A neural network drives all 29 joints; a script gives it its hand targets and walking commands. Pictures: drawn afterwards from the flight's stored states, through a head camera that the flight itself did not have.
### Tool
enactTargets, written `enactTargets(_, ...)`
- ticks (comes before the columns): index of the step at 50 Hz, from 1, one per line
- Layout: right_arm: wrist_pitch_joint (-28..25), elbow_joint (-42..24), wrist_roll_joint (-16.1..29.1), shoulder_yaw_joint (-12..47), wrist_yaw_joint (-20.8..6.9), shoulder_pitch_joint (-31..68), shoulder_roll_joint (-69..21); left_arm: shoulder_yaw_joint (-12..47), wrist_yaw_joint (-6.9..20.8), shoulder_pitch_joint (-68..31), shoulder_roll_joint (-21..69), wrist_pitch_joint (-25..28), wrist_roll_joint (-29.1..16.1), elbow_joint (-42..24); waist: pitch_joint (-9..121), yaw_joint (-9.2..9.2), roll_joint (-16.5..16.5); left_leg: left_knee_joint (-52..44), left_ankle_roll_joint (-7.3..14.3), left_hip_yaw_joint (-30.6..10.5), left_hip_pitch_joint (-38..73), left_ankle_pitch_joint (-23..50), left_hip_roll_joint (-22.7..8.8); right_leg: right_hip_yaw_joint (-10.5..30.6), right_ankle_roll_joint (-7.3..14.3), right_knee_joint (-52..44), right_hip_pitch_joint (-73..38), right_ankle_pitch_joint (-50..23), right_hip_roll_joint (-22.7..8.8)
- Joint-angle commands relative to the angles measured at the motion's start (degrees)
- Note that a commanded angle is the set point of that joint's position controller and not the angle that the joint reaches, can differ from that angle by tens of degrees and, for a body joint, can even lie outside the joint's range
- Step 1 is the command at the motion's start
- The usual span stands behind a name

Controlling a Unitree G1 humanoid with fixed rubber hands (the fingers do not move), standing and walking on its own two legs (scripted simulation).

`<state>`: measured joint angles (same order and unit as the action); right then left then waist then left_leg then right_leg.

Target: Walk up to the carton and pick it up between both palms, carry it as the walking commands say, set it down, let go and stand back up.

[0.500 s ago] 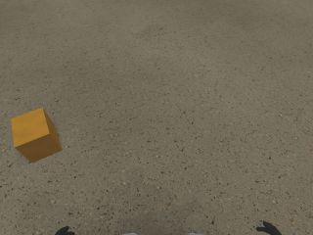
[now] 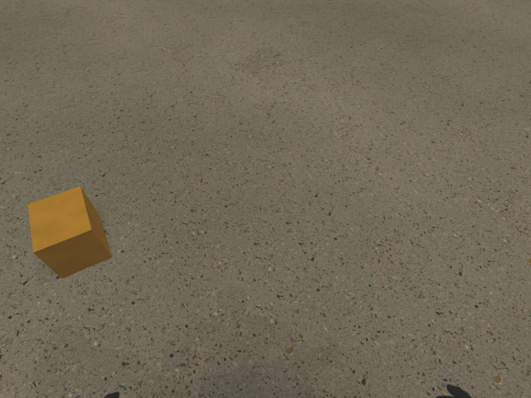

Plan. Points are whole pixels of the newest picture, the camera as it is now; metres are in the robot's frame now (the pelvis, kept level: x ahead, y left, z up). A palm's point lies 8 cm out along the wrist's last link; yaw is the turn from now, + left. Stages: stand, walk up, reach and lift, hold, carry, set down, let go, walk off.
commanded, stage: stand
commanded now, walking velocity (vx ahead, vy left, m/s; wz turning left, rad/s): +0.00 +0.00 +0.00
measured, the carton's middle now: (71, 231) +0.80 +0.83 -0.65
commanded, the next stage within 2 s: walk up in 0.78 s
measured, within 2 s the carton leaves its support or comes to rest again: neither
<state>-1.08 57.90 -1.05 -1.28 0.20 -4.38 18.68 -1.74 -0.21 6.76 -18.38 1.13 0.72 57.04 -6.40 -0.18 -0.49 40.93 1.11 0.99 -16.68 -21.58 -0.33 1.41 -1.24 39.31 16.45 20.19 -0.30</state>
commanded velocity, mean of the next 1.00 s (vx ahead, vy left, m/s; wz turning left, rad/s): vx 0.00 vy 0.00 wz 0.00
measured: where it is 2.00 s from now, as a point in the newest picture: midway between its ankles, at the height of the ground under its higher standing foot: outside the picture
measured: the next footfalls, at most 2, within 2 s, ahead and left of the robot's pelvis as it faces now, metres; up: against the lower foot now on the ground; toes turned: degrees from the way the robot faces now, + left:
left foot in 1.22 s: +0.10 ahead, +0.19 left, +0.00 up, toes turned +20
right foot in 1.48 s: +0.19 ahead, -0.01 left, +0.00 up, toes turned +16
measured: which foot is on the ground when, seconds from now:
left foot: down 0.00-1.00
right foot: down 0.00-1.00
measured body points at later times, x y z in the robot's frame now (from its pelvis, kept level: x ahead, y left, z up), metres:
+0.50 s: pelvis +0.00 +0.00 +0.02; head +0.02 +0.01 +0.47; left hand +0.09 +0.28 -0.12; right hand +0.11 -0.28 -0.11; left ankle +0.01 +0.11 -0.72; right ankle +0.01 -0.14 -0.72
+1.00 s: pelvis +0.00 +0.00 +0.03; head +0.01 +0.00 +0.48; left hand +0.10 +0.28 -0.11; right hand +0.09 -0.30 -0.11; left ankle +0.01 +0.11 -0.72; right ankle +0.01 -0.14 -0.72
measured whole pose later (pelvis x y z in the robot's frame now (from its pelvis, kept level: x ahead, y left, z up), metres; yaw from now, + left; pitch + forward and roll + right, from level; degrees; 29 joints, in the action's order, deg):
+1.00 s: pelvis +0.00 +0.00 +0.03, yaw +0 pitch -3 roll +0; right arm -0.6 62.7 -1.0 -1.6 -0.8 -4.4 18.2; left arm -1.8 -0.2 5.3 -17.2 1.2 0.9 62.5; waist -4.6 0.8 -0.1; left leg 23.3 0.8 1.3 -7.7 -12.4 0.0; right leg 1.5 -1.0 22.5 7.8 11.6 -0.6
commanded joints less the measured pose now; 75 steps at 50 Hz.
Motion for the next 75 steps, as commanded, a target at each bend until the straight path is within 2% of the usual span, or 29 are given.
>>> enactTargets(1,-1.18,-3.66,0.63,-2.57,0.79,3.85,12.33,-2.33,-0.45,-2.78,-11.82,1.08,0.24,-3.28,9.88,0.00,-0.90,-11.93,2.77,-7.66,2.77,10.31,-6.03,5.95,4.83,-9.47,-2.72,-11.37,-4.96)
enactTargets(5,-1.13,-1.88,0.34,-2.53,0.34,4.43,12.07,-1.69,-0.80,-2.30,-11.76,0.98,0.09,-2.13,9.57,0.46,1.99,-12.69,2.27,-6.84,4.65,11.12,-5.36,6.44,4.97,-11.11,-2.63,-11.89,-5.55)
enactTargets(14,-1.30,-0.47,0.29,-2.01,0.79,5.09,12.08,-1.55,-0.77,-2.78,-11.47,0.88,0.18,-0.14,7.18,-0.78,2.33,-17.96,1.92,-7.37,5.16,14.55,-6.96,4.81,3.44,-13.16,-5.85,-15.36,-4.80)
enactTargets(38,-1.20,2.43,0.69,-1.91,0.42,3.66,10.70,-1.61,-0.66,-3.37,-12.43,1.23,-0.12,1.92,7.75,0.44,-1.37,-23.37,0.41,-5.20,11.18,15.83,-6.75,5.87,2.97,-20.81,-7.96,-16.08,-6.26)
enactTargets(42,-1.48,2.30,0.24,-1.81,0.24,4.95,11.85,-1.62,-0.74,-3.92,-11.27,0.97,-0.44,1.52,8.29,-0.88,0.11,-24.57,0.76,-5.72,8.37,14.24,-6.88,6.16,2.56,-21.09,-10.35,-16.10,-6.57)
enactTargets(45,-1.18,1.84,0.41,-2.17,0.33,5.20,11.88,-1.65,-0.61,-4.19,-12.20,1.09,-0.06,2.05,9.65,-0.07,-1.59,-24.06,0.91,-5.40,12.62,16.48,-7.31,6.29,2.73,-21.55,-8.80,-15.95,-6.72)
enactTargets(46,-1.05,2.28,0.68,-1.97,0.21,5.19,11.10,-1.76,-0.85,-5.28,-12.95,0.97,0.40,1.98,7.34,0.49,0.45,-24.11,0.13,-4.56,11.94,15.00,-6.56,6.07,2.52,-21.71,-7.35,-14.88,-6.26)
enactTargets(47,-1.25,2.53,0.32,-1.91,0.33,3.27,11.73,-2.05,-0.55,-3.45,-12.36,0.90,0.22,1.96,7.58,0.21,2.17,-23.78,0.58,-4.75,10.22,14.93,-6.45,6.27,2.48,-22.16,-9.18,-16.10,-6.50)
enactTargets(48,-1.32,1.97,0.29,-1.80,0.28,3.26,10.35,-1.70,-0.58,-3.55,-11.22,0.95,0.10,2.22,8.74,0.50,-1.24,-24.28,0.55,-4.97,10.91,15.44,-6.59,5.98,2.61,-21.56,-9.88,-16.66,-6.51)
enactTargets(49,0.44,-5.57,-1.15,-5.21,-3.13,2.52,17.48,-6.73,-0.99,2.81,-19.72,2.43,-0.12,0.20,8.74,-2.63,1.70,-16.37,5.06,-13.09,-4.63,5.37,-5.32,1.16,4.92,-14.44,-20.25,-1.58,-4.97)
enactTargets(50,1.27,-7.41,-1.23,-5.35,-4.66,5.65,15.48,-7.60,-1.25,7.88,-20.69,2.63,0.14,0.10,6.03,-4.49,-1.13,-13.28,2.08,-8.15,-17.87,-1.21,-2.59,5.19,8.09,-18.76,-27.92,6.61,-8.72)
enactTargets(51,1.80,-9.11,-1.58,-4.98,-5.26,6.33,13.51,-8.78,-1.66,8.90,-22.98,2.87,0.31,0.05,5.31,-5.46,-12.21,2.13,0.63,-3.10,-22.06,-3.52,-1.42,15.64,13.36,-26.35,-25.75,11.44,-20.85)
enactTargets(52,2.06,-10.90,-2.88,-5.63,-5.64,8.86,14.58,-8.95,-1.87,5.95,-23.60,3.24,0.85,-2.65,3.75,-5.09,-5.34,13.21,-0.51,-6.20,-21.73,-5.11,-4.83,21.67,19.04,-27.64,-17.84,8.23,-28.80)
enactTargets(54,2.11,-11.26,-2.95,-6.88,-6.80,4.69,16.00,-8.92,-1.82,0.24,-20.60,3.67,0.82,-7.09,1.79,-1.49,-1.48,14.13,-1.14,-8.24,-19.62,-2.70,-8.67,13.79,18.32,-25.55,-12.04,6.11,-27.24)
enactTargets(55,2.08,-11.66,-2.62,-6.75,-7.61,4.06,15.22,-9.09,-1.78,-0.31,-19.45,4.17,1.36,-7.13,3.06,-1.81,-3.20,9.89,-0.53,-7.79,-20.10,-2.93,-8.95,11.45,16.67,-24.82,-13.65,3.43,-26.20)
enactTargets(56,2.23,-12.24,-2.61,-7.47,-8.24,2.42,14.57,-9.22,-1.54,-1.30,-20.45,4.51,2.52,-7.88,2.79,0.00,-7.87,9.45,-0.86,-3.84,-17.05,-3.65,-9.74,7.67,15.45,-25.38,-12.02,0.62,-25.33)
enactTargets(57,2.19,-12.39,-2.42,-7.14,-9.02,2.67,13.17,-9.37,-1.38,-0.04,-20.23,4.60,2.32,-7.82,2.48,-0.54,-8.67,6.24,-0.67,-2.97,-16.17,-0.80,-9.54,3.86,14.52,-24.18,-11.58,-2.41,-23.63)
enactTargets(59,2.27,-11.91,-2.11,-7.75,-9.33,-1.32,13.80,-9.88,-1.08,-1.71,-21.91,4.46,2.78,-9.63,4.21,1.61,-9.03,3.33,-0.68,-0.37,-4.78,-1.50,-8.31,-1.07,12.59,-20.06,-3.14,-0.09,-22.72)
enactTargets(60,2.00,-9.78,-1.69,-8.58,-9.16,-7.05,14.06,-9.53,-0.82,-5.87,-21.46,3.84,2.81,-10.55,5.67,5.65,-7.25,-1.79,-0.41,2.21,6.58,1.58,-6.19,-5.78,10.17,-13.39,5.63,5.65,-20.06)
enactTargets(61,1.51,-6.52,-2.13,-9.69,-8.60,-15.13,16.05,-8.72,-0.69,-4.93,-18.26,3.27,2.83,-10.19,8.36,8.58,1.30,-4.36,1.81,2.03,18.11,-1.51,-1.97,-9.93,7.86,0.19,12.87,9.99,-14.21)
enactTargets(62,1.37,-5.83,-3.27,-11.67,-7.35,-21.89,23.59,-6.74,-0.66,-4.80,-11.91,3.30,2.29,-11.87,7.20,12.71,23.96,-21.58,7.91,-20.04,21.23,-22.10,-10.45,-15.45,4.76,24.77,24.23,13.78,-3.51)
enactTargets(63,0.89,-9.64,-2.48,-10.80,-7.13,-13.39,25.73,-6.29,-0.20,-5.04,-11.90,3.50,1.59,-13.26,2.63,8.11,24.61,-35.12,11.67,-41.09,13.00,-30.45,-15.76,-6.39,3.69,31.14,30.54,16.52,0.32)
enactTargets(64,0.93,-11.53,-0.55,-10.24,-7.21,-9.51,25.00,-7.80,0.42,-6.71,-17.62,3.94,2.01,-12.89,1.73,6.57,10.49,-33.94,13.37,-42.44,7.35,-30.29,-17.05,-0.35,3.39,29.50,24.13,13.15,-3.34)
enactTargets(65,0.74,-12.80,-0.50,-10.21,-6.74,-8.78,23.22,-7.52,0.59,-2.89,-18.22,4.10,0.97,-11.63,2.24,4.57,8.84,-30.88,13.16,-38.03,6.60,-26.19,-16.95,-0.68,3.77,28.86,23.59,10.67,-4.77)
enactTargets(67,0.74,-14.33,-1.17,-8.65,-5.73,-6.87,21.15,-6.83,0.49,1.90,-17.26,4.22,-0.32,-9.72,4.63,1.71,11.48,-27.71,13.87,-28.51,1.06,-19.96,-16.02,-2.22,2.71,20.27,16.50,13.02,-5.35)
enactTargets(72,0.97,-17.69,-1.71,-8.39,-6.06,-6.04,20.00,-7.91,0.26,9.81,-18.85,4.22,0.36,-7.71,5.08,0.11,14.56,-24.98,13.37,-24.44,-8.56,-13.49,-13.63,-6.14,3.04,4.18,1.65,10.17,-1.49)
enactTargets(73,1.00,-18.47,-1.94,-8.46,-6.02,-4.04,19.53,-7.95,-0.07,12.23,-18.38,4.79,0.55,-7.59,5.28,-1.43,10.90,-19.89,11.85,-20.94,-11.90,-11.66,-10.90,-7.14,3.44,-3.14,-4.95,2.95,-1.02)
enactTargets(74,1.15,-19.01,-1.36,-7.69,-5.91,-3.29,17.58,-8.40,-0.16,18.78,-18.91,5.53,1.11,-5.96,8.59,-5.48,6.14,-12.38,6.81,-15.15,-22.69,-13.06,-6.43,-4.94,4.93,-10.59,-21.16,-1.77,-1.34)
enactTargets(75,0.95,-20.64,-0.26,-5.73,-5.56,-2.31,10.79,-10.02,-1.10,24.09,-25.45,6.04,2.32,-5.75,7.35,-9.42,-14.54,7.94,2.39,-7.64,-33.53,-14.69,5.51,17.50,6.20,-24.33,-24.72,15.35,-15.32)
